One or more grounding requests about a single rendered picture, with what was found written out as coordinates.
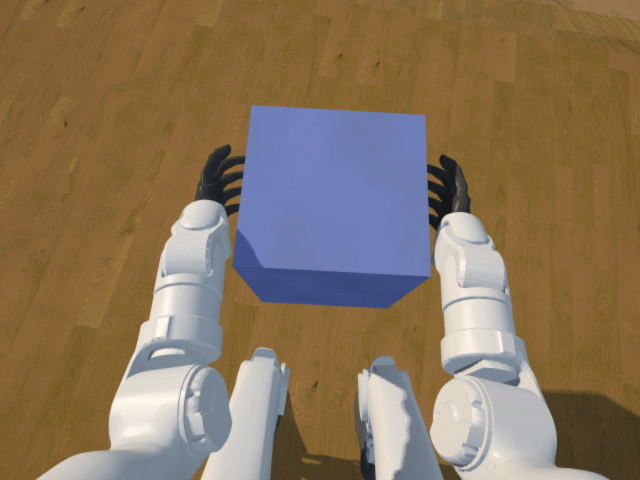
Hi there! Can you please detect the robot right upper arm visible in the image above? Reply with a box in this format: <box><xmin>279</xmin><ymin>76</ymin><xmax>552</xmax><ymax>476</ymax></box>
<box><xmin>430</xmin><ymin>375</ymin><xmax>610</xmax><ymax>480</ymax></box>

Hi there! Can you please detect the carton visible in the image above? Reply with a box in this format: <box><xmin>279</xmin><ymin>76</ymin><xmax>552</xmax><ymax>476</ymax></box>
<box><xmin>232</xmin><ymin>105</ymin><xmax>431</xmax><ymax>309</ymax></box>

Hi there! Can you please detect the left robot forearm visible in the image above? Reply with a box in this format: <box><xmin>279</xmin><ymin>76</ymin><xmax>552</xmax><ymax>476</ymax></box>
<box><xmin>109</xmin><ymin>200</ymin><xmax>232</xmax><ymax>442</ymax></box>

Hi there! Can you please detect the robot right shin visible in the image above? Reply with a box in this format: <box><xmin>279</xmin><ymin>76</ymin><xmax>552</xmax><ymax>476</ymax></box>
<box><xmin>363</xmin><ymin>356</ymin><xmax>412</xmax><ymax>463</ymax></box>

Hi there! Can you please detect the robot right hand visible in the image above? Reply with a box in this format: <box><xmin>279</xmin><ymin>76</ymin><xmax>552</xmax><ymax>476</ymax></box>
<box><xmin>427</xmin><ymin>155</ymin><xmax>471</xmax><ymax>231</ymax></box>

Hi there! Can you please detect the left robot foot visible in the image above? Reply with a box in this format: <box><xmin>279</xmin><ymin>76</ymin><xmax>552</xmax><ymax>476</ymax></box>
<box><xmin>273</xmin><ymin>415</ymin><xmax>281</xmax><ymax>441</ymax></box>

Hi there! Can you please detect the robot left hand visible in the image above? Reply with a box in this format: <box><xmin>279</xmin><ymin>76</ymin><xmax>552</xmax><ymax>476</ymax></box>
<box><xmin>194</xmin><ymin>144</ymin><xmax>246</xmax><ymax>217</ymax></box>

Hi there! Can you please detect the robot left upper arm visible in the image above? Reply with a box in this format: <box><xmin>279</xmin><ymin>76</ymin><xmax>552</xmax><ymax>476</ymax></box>
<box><xmin>36</xmin><ymin>364</ymin><xmax>232</xmax><ymax>480</ymax></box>

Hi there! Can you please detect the right robot forearm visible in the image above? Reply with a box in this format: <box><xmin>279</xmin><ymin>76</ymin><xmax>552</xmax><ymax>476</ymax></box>
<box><xmin>431</xmin><ymin>212</ymin><xmax>557</xmax><ymax>450</ymax></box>

